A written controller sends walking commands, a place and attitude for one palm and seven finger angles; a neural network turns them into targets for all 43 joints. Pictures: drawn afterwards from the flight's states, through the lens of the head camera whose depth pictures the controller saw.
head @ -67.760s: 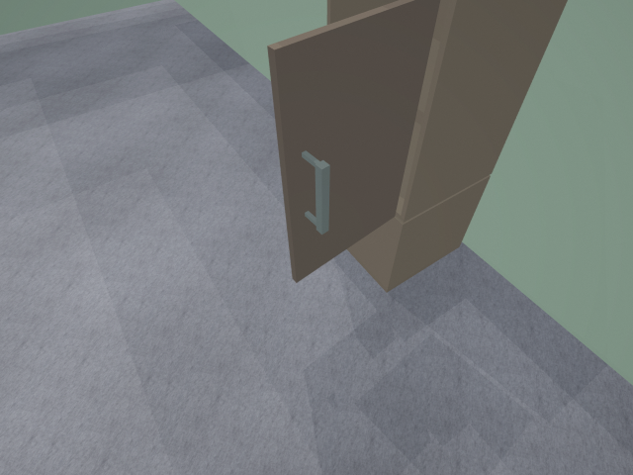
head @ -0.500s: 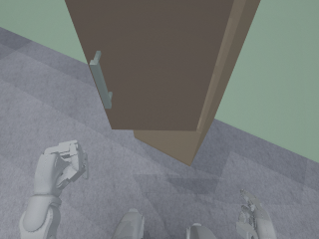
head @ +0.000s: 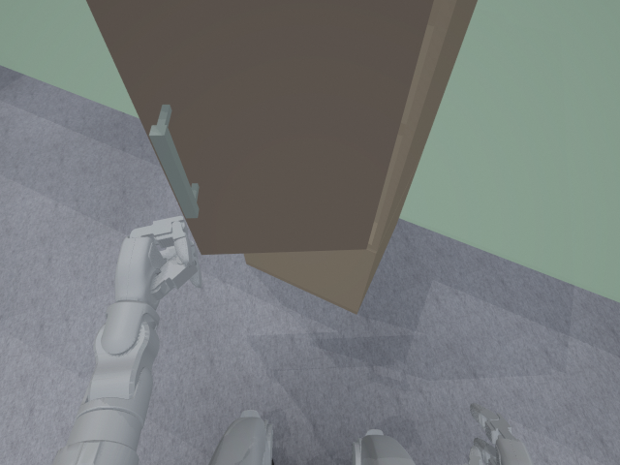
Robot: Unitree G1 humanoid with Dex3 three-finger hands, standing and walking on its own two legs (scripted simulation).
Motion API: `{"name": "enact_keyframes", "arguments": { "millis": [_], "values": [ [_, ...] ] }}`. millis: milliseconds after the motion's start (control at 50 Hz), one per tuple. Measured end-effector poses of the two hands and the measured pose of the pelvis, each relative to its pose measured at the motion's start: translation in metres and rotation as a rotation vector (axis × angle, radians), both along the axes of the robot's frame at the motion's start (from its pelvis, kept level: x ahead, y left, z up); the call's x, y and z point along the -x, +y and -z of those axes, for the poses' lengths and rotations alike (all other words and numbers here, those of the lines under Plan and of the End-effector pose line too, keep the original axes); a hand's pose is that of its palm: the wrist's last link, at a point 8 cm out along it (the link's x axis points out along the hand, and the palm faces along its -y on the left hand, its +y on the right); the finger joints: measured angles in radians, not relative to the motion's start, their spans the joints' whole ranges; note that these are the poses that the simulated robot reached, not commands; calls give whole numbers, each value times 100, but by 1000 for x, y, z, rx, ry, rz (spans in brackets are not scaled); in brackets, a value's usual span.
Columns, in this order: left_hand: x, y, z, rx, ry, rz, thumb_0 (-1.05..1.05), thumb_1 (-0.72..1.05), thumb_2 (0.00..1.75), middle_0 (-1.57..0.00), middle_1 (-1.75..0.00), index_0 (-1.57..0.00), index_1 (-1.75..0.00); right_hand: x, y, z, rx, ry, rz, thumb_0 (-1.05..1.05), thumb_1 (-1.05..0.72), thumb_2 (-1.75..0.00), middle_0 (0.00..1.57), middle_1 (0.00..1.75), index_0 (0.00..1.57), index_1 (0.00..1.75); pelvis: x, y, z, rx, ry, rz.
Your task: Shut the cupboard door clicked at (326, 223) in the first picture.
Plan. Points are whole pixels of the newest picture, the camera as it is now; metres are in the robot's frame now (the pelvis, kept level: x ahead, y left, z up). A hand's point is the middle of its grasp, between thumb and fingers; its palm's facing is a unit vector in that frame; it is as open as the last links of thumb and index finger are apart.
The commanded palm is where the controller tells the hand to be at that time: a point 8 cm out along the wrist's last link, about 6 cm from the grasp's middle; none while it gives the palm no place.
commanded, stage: bring the fist close to the handle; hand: left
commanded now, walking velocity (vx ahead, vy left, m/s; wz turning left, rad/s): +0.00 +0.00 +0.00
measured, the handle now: (179, 166) +0.51 +0.21 +0.05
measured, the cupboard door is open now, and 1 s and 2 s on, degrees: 29 29 17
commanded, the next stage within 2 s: push the door shut along its arc in 0.70 s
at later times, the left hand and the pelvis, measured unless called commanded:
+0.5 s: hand (197, 214) +0.42 +0.16 +0.06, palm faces +0.08 -1.00 -0.04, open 3.1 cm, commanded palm +0.39 +0.21 +0.05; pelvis +0.00 +0.00 +0.00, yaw -1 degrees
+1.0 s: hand (205, 211) +0.43 +0.16 +0.06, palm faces +0.03 -1.00 -0.02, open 3.1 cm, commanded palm +0.41 +0.21 +0.05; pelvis -0.01 +0.00 +0.00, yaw -1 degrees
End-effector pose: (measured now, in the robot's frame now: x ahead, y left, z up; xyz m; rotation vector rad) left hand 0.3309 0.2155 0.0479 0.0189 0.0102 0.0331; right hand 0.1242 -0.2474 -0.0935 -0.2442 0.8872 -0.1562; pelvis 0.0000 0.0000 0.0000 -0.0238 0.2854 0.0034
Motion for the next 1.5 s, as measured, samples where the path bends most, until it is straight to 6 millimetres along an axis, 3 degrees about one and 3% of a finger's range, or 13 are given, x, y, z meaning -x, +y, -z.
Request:
{"name": "enact_keyframes", "arguments": {
  "millis": [140,380,580,880,1000,1300,1500],
  "values": [
    [-30,-1,-13,-20,-67,-27,2,90,90,-131,-150,-130,-150,11,-3,5,0,45,17,1,-90,-90,20,30,20,30,1,-1,1,-1,11,3],
    [-68,-5,-9,6,-26,-50,2,90,90,-130,-150,-130,-150,47,-11,12,-6,158,73,1,-90,-90,20,30,20,30,2,-4,1,-8,34,15],
    [-57,3,-7,-11,-16,-37,2,90,90,-130,-150,-130,-150,67,-16,14,-18,225,106,1,-90,-90,20,30,20,30,0,-4,-2,-10,30,21],
    [-62,-4,-11,-12,-46,-8,2,90,90,-131,-150,-130,-150,47,-12,11,-4,162,81,1,-90,-90,20,30,20,30,6,-1,0,-1,27,11],
    [-76,-6,-9,-5,-19,3,2,90,90,-131,-150,-130,-150,49,-9,13,-3,166,79,1,-90,-90,20,30,20,30,8,-1,1,-2,31,12],
    [-116,1,-12,-12,-10,85,2,90,90,-132,-150,-130,-150,97,-16,27,12,316,146,1,-90,-90,20,30,20,30,8,1,12,7,83,15],
    [-138,-9,-13,-23,-5,144,2,90,90,-131,-150,-130,-150,119,-17,28,25,360,174,1,-90,-90,20,30,20,30,12,3,18,17,104,14]
  ]
}}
